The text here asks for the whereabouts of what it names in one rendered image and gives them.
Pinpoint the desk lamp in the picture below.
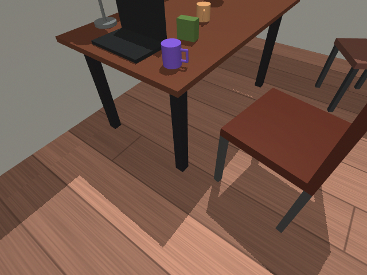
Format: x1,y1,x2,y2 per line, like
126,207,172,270
94,0,117,29

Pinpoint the table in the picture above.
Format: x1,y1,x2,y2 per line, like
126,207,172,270
55,0,300,172

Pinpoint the chair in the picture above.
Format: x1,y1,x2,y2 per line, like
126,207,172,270
214,88,367,233
315,38,367,112

